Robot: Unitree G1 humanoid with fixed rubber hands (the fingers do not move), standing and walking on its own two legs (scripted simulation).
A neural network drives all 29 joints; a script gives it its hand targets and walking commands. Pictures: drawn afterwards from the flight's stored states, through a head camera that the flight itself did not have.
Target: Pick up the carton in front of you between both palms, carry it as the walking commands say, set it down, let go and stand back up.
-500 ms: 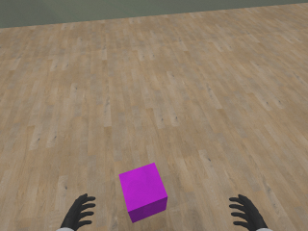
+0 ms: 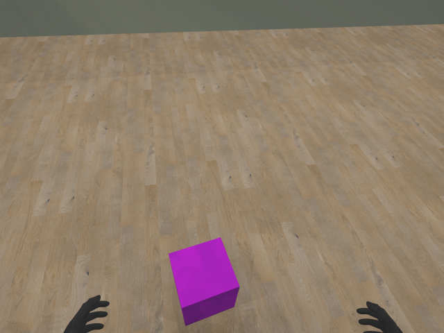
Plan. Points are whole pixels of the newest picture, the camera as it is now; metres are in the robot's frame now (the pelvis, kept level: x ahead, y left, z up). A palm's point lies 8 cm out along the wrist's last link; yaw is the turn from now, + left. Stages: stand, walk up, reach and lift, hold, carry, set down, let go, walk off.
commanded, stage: stand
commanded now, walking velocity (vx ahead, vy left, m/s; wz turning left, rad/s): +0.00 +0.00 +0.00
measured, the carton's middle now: (203, 281) +0.44 +0.06 -0.64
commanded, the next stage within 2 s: none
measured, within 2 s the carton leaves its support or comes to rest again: neither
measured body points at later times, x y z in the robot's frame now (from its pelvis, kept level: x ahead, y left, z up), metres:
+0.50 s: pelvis +0.02 +0.02 +0.00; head +0.02 +0.04 +0.45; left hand +0.16 +0.30 -0.11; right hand +0.14 -0.29 -0.09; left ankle +0.00 +0.11 -0.73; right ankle -0.04 -0.12 -0.73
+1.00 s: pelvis +0.00 +0.01 +0.01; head +0.00 +0.03 +0.46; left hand +0.11 +0.31 -0.11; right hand +0.10 -0.30 -0.09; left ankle +0.00 +0.11 -0.73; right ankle -0.04 -0.12 -0.73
